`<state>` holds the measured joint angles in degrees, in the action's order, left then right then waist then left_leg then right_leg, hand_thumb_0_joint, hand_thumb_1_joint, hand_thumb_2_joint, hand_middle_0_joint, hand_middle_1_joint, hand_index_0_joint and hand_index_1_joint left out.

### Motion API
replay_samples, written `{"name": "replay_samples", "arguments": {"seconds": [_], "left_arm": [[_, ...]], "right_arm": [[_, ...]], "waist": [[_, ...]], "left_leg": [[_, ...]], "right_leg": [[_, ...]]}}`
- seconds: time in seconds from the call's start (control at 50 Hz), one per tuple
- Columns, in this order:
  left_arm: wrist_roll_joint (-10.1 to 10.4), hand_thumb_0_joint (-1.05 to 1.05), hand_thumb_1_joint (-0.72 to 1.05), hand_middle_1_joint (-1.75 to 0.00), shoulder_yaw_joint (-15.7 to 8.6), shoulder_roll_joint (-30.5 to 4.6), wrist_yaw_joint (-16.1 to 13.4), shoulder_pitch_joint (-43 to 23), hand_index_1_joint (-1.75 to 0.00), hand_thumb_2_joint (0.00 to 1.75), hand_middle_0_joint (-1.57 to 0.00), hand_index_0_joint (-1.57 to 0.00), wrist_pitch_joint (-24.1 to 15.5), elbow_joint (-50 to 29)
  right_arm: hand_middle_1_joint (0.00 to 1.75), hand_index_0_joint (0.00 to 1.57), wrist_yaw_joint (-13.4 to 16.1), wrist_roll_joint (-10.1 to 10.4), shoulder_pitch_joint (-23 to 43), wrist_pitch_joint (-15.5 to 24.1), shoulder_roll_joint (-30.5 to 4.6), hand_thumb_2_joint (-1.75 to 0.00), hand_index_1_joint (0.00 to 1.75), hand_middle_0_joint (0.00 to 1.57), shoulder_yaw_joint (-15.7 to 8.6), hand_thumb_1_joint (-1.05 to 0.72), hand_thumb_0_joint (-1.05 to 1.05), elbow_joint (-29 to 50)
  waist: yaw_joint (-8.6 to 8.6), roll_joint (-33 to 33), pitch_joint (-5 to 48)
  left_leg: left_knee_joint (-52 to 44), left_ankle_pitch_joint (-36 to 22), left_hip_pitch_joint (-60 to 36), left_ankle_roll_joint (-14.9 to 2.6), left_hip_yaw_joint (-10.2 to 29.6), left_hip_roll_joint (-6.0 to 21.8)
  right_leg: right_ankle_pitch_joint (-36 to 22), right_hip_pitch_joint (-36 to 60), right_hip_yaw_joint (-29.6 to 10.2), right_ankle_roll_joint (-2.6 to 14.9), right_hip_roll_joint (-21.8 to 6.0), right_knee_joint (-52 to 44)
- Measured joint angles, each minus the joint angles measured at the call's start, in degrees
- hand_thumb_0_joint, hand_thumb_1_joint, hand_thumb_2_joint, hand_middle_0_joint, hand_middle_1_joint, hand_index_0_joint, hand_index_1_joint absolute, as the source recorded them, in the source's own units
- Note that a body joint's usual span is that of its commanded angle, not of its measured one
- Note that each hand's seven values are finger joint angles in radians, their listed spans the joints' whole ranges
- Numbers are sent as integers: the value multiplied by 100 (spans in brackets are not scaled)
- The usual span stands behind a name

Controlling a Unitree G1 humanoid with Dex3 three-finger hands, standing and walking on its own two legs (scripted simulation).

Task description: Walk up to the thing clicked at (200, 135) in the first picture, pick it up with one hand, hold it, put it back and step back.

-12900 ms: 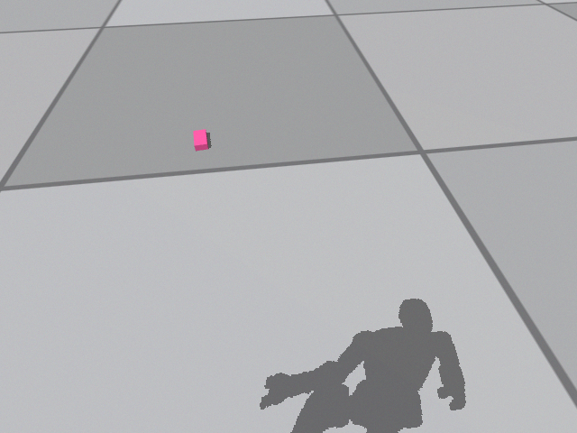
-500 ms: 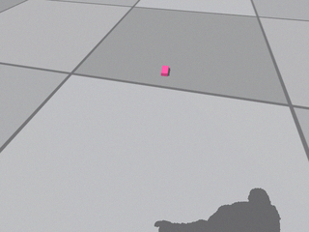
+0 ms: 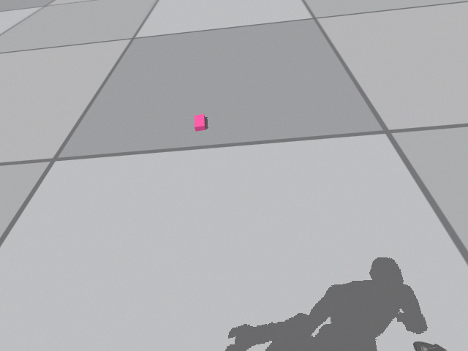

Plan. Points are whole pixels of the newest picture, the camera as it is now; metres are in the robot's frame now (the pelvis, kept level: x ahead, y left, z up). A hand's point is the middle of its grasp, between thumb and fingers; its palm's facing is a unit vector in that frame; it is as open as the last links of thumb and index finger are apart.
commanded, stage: walk up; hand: left
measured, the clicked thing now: (199, 122) +1.84 +0.38 -0.75
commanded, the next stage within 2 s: none
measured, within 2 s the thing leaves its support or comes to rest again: neither
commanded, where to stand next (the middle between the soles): +1.56 +0.73 m, yaw -85 degrees
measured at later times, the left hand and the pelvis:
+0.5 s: hand (97, 272) +0.36 +0.38 -0.15, palm faces -0.32 -0.79 -0.52, open 7.4 cm; pelvis +0.27 +0.08 -0.03, yaw -18 degrees
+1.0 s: hand (161, 136) +0.85 +0.30 -0.12, palm faces -0.45 -0.67 -0.59, open 7.4 cm; pelvis +0.56 +0.11 -0.03, yaw -34 degrees
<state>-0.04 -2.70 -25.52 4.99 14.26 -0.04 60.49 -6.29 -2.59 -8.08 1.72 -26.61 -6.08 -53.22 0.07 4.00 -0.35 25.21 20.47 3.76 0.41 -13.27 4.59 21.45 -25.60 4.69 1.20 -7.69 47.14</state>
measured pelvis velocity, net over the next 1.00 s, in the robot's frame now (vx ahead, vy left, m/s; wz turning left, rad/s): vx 0.56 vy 0.11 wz -0.59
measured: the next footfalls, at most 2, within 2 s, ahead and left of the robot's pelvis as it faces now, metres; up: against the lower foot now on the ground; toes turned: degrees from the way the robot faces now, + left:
right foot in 0.06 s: +0.10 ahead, -0.15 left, +0.00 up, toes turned -11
left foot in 0.48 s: +0.48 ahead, +0.17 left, +0.00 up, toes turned -16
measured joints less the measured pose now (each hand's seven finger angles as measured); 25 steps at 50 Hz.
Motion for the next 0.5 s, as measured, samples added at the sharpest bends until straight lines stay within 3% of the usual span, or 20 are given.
{"name": "replay_samples", "arguments": {"seconds": [0.02,0.06,0.1,0.16,0.3,0.38,0.46,0.48,0.5], "left_arm": [[15,1,90,-30,-38,-75,11,52,-30,90,-21,-21,-50,-51],[12,1,90,-30,-134,-309,-36,197,-30,90,-21,-21,-239,-200],[-24,1,90,-30,-238,-337,-234,263,-30,90,-21,-21,-381,-350],[-26,1,90,-30,-139,-61,-444,460,-30,90,-20,-20,-386,-362],[-5,1,90,-30,96,383,-510,998,-30,90,-21,-21,-518,-323],[-36,1,89,-30,107,390,-519,1139,-30,90,-21,-21,-590,-453],[-95,1,89,-30,61,155,-584,1080,-30,90,-22,-21,-562,-605],[-107,1,89,-30,44,61,-610,1046,-30,90,-22,-21,-528,-634],[-121,1,89,-30,16,-69,-647,912,-30,90,-22,-21,-471,-628]], "right_arm": [[30,20,-27,-33,-20,-37,-73,-90,30,21,-18,-90,0,4],[30,20,-62,-110,-36,-125,-187,-90,30,21,-38,-90,1,50],[30,20,-65,-106,68,-241,-328,-90,30,20,-55,-90,1,69],[30,20,-157,-24,315,-288,-401,-90,30,20,16,-91,1,140],[30,20,-438,-15,502,-261,-126,-90,30,20,237,-91,1,686],[30,20,-493,-53,470,-335,-164,-90,30,20,223,-90,1,850],[30,20,-459,-38,383,-355,-278,-90,30,20,93,-90,1,895],[30,20,-438,-31,341,-331,-301,-90,30,20,51,-90,1,921],[30,20,-371,-33,326,-272,-246,-90,30,20,-15,-90,1,936]], "waist": [[16,49,51],[51,94,164],[153,360,125],[235,706,8],[330,548,-176],[281,452,-172],[178,376,-188],[143,321,-195],[62,140,-301]], "left_leg": [[183,195,-44,4,-71,59],[1175,876,207,-149,-5,198],[2843,1325,959,-107,738,151],[4031,901,1958,27,1447,-133],[3055,-741,3307,157,1742,115],[2414,-1201,3542,242,1869,252],[1564,-1044,3084,160,1734,231],[1369,-1037,2850,115,1659,167],[1536,-1136,2805,114,1527,27]], "right_leg": [[-93,99,94,3,-65,-184],[-217,350,137,18,-53,-644],[16,223,183,-96,179,-143],[46,614,150,-65,477,-457],[-291,1838,-552,-255,478,-2008],[-132,2210,-907,-323,349,-2382],[374,2429,-1175,-533,147,-2218],[579,2370,-1243,-555,60,-1908],[715,2138,-1282,-469,-112,-1201]]}}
